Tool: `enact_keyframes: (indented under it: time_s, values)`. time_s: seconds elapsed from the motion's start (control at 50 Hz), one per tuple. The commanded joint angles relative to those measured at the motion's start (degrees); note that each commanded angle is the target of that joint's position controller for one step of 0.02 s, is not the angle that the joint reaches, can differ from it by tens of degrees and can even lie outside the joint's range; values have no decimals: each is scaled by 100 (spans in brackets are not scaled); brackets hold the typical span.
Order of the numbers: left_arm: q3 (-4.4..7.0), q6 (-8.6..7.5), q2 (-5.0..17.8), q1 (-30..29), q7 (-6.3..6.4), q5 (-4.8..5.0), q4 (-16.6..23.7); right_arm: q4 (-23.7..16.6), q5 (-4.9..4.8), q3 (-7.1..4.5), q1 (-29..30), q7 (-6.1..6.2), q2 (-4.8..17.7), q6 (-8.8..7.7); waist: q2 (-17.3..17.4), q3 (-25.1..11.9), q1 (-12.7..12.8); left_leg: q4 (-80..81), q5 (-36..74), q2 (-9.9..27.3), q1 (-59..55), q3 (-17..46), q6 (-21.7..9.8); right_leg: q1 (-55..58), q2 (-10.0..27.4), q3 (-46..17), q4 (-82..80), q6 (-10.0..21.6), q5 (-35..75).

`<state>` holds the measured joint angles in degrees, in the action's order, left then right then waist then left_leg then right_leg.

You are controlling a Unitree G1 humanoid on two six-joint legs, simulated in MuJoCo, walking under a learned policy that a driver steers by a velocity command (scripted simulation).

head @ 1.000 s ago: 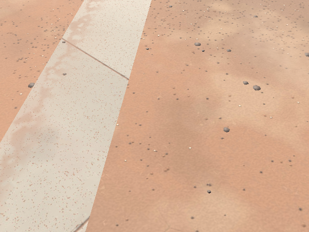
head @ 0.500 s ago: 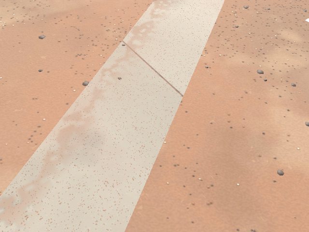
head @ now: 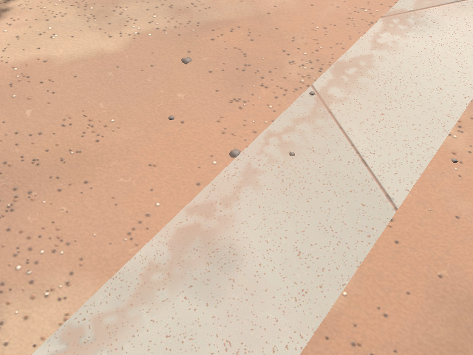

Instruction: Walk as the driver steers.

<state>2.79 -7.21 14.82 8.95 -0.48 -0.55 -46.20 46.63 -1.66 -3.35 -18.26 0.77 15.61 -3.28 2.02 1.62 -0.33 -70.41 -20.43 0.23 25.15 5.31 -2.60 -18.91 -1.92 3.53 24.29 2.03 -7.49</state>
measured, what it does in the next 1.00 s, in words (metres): walks ahead: left foot, then right foot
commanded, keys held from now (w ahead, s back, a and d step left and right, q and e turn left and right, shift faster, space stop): w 0.54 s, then w+e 0.46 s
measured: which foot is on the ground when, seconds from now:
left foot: up 0.00-0.34, down 0.36-0.94, up 0.96-1.00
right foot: down 0.00-0.36, up 0.38-0.90, down 0.92-1.00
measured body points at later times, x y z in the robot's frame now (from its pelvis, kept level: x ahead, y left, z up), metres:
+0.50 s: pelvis +0.26 +0.08 +0.00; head +0.29 +0.10 +0.45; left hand +0.32 +0.36 -0.13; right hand +0.41 -0.18 -0.10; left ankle +0.30 +0.17 -0.74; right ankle +0.20 -0.08 -0.64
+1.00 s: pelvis +0.54 +0.03 -0.02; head +0.58 +0.02 +0.43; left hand +0.75 +0.26 -0.12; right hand +0.55 -0.25 -0.15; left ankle +0.36 +0.18 -0.64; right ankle +0.61 -0.05 -0.74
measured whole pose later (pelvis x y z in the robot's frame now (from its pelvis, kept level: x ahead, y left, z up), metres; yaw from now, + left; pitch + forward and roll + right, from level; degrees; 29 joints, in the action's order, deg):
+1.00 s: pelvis +0.54 +0.03 -0.02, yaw -9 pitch +3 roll +0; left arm 3.6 -3.7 15.9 6.1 -2.9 1.1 -42.1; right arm 48.6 -0.6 -2.7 -17.7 0.7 15.3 -5.1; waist -0.2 2.6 -1.1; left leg -64.2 -26.6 1.7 12.8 -1.2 0.5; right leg -28.2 -3.9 2.3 35.6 6.3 -10.3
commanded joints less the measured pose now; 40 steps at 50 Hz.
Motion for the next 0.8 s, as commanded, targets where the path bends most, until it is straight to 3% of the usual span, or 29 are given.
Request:
enact_keyframes:
  time_s: [0.02, 0.08, 0.12, 0.18, 0.26, 0.3, 0.32, 0.34, 0.36, 0.38, 0.4, 0.42, 0.44, 0.46, 0.48, 0.52, 0.56, 0.7, 0.8]
  values:
    - [118, -82, 457, 315, -60, -4, 38, -385, -15, -51, -281, -24, 122, -5, -600, -297, -23, 130, 277, 599, 926, 172, -19, 913, 1545, -1632, -1542, 1054, 64]
    - [196, -129, 706, 456, -82, 63, -145, -626, 87, 9, 221, -17, 72, 14, -457, -62, -17, 1014, 652, 715, 1293, 116, 44, 870, 1645, -1275, -1812, 1247, 504]
    - [220, -85, 822, 510, -60, 90, -197, -740, 128, 49, 559, -66, 95, -47, -415, -61, 43, 1728, 1267, 784, 1370, -30, 74, 1019, 1584, -996, -1841, 1209, 708]
    - [224, 9, 953, 677, -37, 149, -269, -883, 99, 108, 1174, -155, 71, -136, -480, 31, 256, 2796, 1944, 639, 995, -385, 109, 959, 1373, -520, -1735, 1006, 828]
    - [227, 132, 1099, 1115, -46, 231, -477, -1154, 29, 94, 1775, -242, 219, -156, -625, 140, 433, 3513, 1717, 479, 841, -529, 24, 1452, 1637, -587, -1497, 858, 536]
    - [238, 210, 1168, 1113, -34, 258, -531, -1209, 39, 49, 1727, -277, 341, -176, -693, 107, 292, 3813, 1385, 352, 553, -636, -138, 1687, 1776, -618, -1191, 756, 755]
    - [230, 248, 1191, 1015, -22, 261, -529, -1122, 66, -21, 1367, -274, 445, -184, -690, -73, 20, 4044, 1393, 188, -47, -781, -238, 1660, 1696, -490, -741, 644, 1415]
    - [182, 272, 1076, 1037, -10, 235, -537, -867, 95, -169, 591, -241, 686, -178, -570, -527, -332, 4171, 1386, -9, -1118, -902, -376, 1484, 1413, -222, 239, 492, 2210]
    - [65, 258, 813, 1010, 11, 122, -417, -643, 129, -341, -478, -170, 1122, -159, -93, -1260, -770, 4124, 1401, 712, -2687, -46, -686, 547, 1087, 110, 1897, 230, 1585]
    - [-159, 133, 99, 1538, -24, 43, -230, -586, 189, -459, -904, -138, 1800, -123, 1499, -1855, -490, 4709, 839, 2161, -4535, 2676, -1600, -1792, 116, 142, 4114, -144, -1654]
    - [-64, -1, 551, 1425, -46, 185, -320, -556, 133, -339, -1054, -169, 1291, -153, 1152, -2174, -641, 5328, 347, 2332, -4601, 3730, -1787, -2509, 165, -758, 5049, -85, -2489]
    - [39, -60, 900, 965, -65, 330, -166, -608, 143, -234, -646, -189, 992, -193, 825, -1370, -552, 5311, 644, 2119, -4019, 2883, -1510, -2919, 487, -792, 5221, 34, -2065]
    - [32, -56, 865, 663, -39, 294, -103, -680, 136, -169, -204, -202, 769, -201, 450, -1007, -390, 5339, 1171, 1842, -3305, 2089, -1326, -2745, 753, -691, 4972, 62, -1521]
    - [46, -16, 799, 530, -15, 188, -101, -718, 150, -115, 137, -229, 582, -205, 232, -707, -219, 5501, 1632, 1604, -2641, 1566, -1218, -2476, 912, -675, 4606, 32, -1174]
    - [68, 58, 744, 602, -15, 145, -115, -731, 180, -79, 318, -244, 447, -226, 284, -600, -26, 5692, 1882, 1426, -2202, 1217, -1134, -2104, 1042, -729, 4334, 16, -929]
    - [39, 200, 513, 718, -23, 135, -152, -646, 169, -105, 323, -253, 477, -297, 238, -502, 136, 5998, 2209, 1324, -1806, 875, -1182, -1784, 1044, -682, 4043, -48, -676]
    - [33, 290, 433, 558, -5, 119, -94, -516, 177, -151, 214, -216, 604, -349, 128, -323, 182, 6181, 2505, 1321, -1749, 521, -1210, -2002, 1037, -690, 3658, -123, -297]
    - [0, 301, 299, -578, -113, 170, 241, -133, 215, -194, -162, -55, 754, -340, 104, 128, -230, 6457, 2305, 1243, -2057, -617, -809, -2203, 736, -684, 1757, -75, 1457]
    - [-31, 285, 246, -1226, -280, 173, 633, 144, 155, -212, -437, -11, 785, -228, 66, 365, -454, 6137, 2596, 1514, -2946, -997, -660, -2473, 631, -435, 1146, 112, 1081]
Keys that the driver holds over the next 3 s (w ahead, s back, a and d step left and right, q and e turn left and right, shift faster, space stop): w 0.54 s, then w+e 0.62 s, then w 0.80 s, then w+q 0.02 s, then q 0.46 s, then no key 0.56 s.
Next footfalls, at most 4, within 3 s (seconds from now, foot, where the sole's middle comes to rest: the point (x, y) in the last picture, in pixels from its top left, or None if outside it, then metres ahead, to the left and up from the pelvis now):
0.36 left None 0.34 0.17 -0.77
0.92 right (267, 290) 0.65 -0.06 -0.77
1.42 left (226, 202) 0.98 0.07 -0.77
1.96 right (314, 160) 1.16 -0.25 -0.77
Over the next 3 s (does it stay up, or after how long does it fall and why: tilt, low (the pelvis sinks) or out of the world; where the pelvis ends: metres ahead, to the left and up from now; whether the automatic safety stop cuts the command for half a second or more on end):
stays up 1.25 -0.17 0.00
